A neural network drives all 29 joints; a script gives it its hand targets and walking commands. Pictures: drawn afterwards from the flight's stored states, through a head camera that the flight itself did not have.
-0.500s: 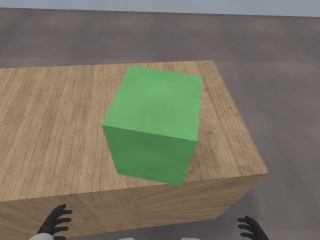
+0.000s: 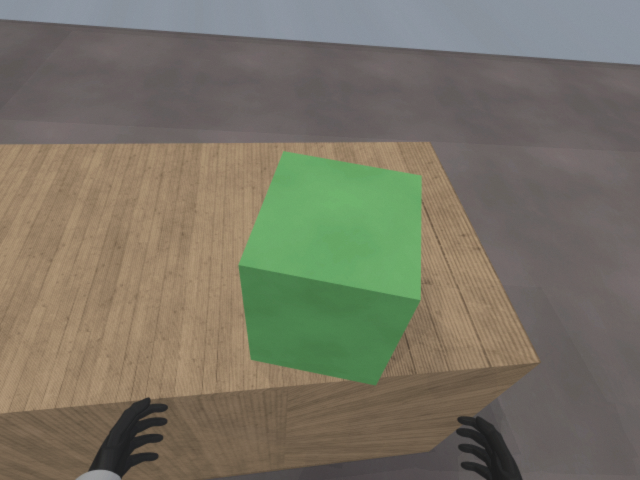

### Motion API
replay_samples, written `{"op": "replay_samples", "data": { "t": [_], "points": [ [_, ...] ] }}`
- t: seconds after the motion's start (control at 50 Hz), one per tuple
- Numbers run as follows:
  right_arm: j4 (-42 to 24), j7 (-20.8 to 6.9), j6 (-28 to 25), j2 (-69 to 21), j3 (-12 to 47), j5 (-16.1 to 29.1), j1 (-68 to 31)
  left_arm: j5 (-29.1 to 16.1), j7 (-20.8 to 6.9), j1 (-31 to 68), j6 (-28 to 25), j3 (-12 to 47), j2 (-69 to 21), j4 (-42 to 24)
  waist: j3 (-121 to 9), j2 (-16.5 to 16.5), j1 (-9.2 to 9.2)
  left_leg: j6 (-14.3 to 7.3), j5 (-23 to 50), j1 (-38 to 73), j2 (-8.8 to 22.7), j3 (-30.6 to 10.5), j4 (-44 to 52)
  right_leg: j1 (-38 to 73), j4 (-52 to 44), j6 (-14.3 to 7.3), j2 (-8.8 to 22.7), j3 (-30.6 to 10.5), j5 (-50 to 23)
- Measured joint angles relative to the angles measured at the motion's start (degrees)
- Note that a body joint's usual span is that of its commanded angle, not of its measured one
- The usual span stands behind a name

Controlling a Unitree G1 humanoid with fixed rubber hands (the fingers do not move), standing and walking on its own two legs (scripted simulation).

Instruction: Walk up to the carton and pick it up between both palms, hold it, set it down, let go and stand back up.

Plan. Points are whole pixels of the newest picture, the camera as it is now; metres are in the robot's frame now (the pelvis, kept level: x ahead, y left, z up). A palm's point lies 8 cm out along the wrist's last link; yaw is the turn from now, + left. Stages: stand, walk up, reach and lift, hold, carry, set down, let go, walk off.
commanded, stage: reach and lift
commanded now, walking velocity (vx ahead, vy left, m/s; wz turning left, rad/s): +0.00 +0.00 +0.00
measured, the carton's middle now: (331, 272) +0.41 -0.02 +0.00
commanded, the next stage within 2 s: none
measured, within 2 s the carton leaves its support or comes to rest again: neither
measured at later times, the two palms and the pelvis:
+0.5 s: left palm (102, 431) +0.20 +0.25 -0.03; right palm (489, 464) +0.16 -0.19 -0.02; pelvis +0.01 +0.00 +0.00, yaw +0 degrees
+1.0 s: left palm (121, 402) +0.22 +0.23 -0.01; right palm (472, 422) +0.19 -0.17 +0.01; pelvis +0.01 +0.00 +0.00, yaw +0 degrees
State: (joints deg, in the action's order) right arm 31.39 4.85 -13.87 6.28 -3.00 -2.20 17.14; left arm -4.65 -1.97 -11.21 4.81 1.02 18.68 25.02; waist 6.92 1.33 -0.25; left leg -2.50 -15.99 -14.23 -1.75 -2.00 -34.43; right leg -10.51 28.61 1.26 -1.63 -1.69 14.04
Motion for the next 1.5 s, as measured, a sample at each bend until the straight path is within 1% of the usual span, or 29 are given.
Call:
{"op": "replay_samples", "data": {
  "t": [0.08,0.22,0.46,0.7,0.78,0.86,1.04,1.18,1.34,1.5],
  "points": [
    [-2.0,1.0,-0.4,-1.7,0.0,0.6,1.4,-1.7,-0.6,-1.5,-2.3,0.6,0.0,-1.2,-0.7,0.0,0.00,0.0,0.0,0.5,0.0,0.0,0.5,0.5,-0.5,0.0,0.0,0.0,0.0],
    [-6.6,3.7,-0.3,-3.9,0.2,1.9,3.9,-4.5,-2.5,-2.2,-5.1,0.7,0.5,-2.6,-1.6,0.0,0.00,0.0,0.2,1.4,0.0,0.0,1.5,1.3,-1.2,-0.2,0.0,0.0,0.0],
    [-16.0,7.4,1.2,-5.6,4.0,5.0,6.4,-8.3,-5.1,-2.2,-8.3,0.7,4.8,-6.0,-1.6,0.0,0.00,0.0,0.1,1.5,0.0,0.0,1.7,1.5,-1.6,-0.2,0.0,0.0,0.0],
    [-21.5,10.4,1.6,-8.1,6.4,6.4,6.5,-10.4,-6.3,-2.2,-10.1,2.9,5.4,-10.6,-1.6,0.0,0.00,0.0,-0.1,1.5,0.0,0.0,1.7,1.7,-2.0,-0.1,0.0,0.0,0.0],
    [-22.8,10.9,1.9,-8.1,6.8,6.4,6.5,-10.9,-6.3,-2.2,-10.2,3.5,5.4,-11.8,-1.6,0.0,0.00,0.0,-0.2,1.5,0.0,0.0,1.7,1.7,-2.0,-0.1,0.0,0.0,0.0],
    [-24.0,11.1,3.8,-8.1,6.8,6.4,6.2,-12.0,-5.9,-2.2,-10.1,3.7,5.4,-12.2,-1.6,0.0,0.00,0.0,-0.2,1.5,0.0,0.0,1.7,1.7,-2.0,-0.1,0.0,0.0,0.1],
    [-27.1,11.4,11.2,-8.1,6.8,6.4,1.8,-15.3,-3.8,0.0,-7.4,4.4,6.0,-13.4,-1.6,0.0,0.00,0.0,-0.5,1.5,0.0,0.0,1.7,1.7,-2.0,-0.1,0.0,0.0,0.3],
    [-27.9,12.5,15.7,-8.1,6.8,6.9,-3.6,-15.6,-3.2,4.4,-3.7,4.4,6.9,-15.9,-1.6,0.0,0.00,0.0,-0.7,1.5,0.0,0.0,1.7,1.7,-2.0,-0.1,0.0,0.0,0.5],
    [-27.9,14.2,18.3,-8.1,6.8,8.6,-6.2,-15.6,-3.5,8.3,2.9,3.2,6.9,-18.6,-1.6,0.0,0.00,0.0,-0.7,1.5,0.1,0.0,1.9,1.7,-2.3,0.0,0.0,0.0,0.5],
    [-28.3,14.4,20.5,-7.7,6.8,9.1,-9.0,-15.6,-3.0,12.8,7.7,2.0,6.9,-19.1,-1.6,0.0,0.01,0.0,-0.6,1.5,0.1,0.0,1.9,1.7,-2.3,0.1,0.0,0.0,0.4]
  ]
}}
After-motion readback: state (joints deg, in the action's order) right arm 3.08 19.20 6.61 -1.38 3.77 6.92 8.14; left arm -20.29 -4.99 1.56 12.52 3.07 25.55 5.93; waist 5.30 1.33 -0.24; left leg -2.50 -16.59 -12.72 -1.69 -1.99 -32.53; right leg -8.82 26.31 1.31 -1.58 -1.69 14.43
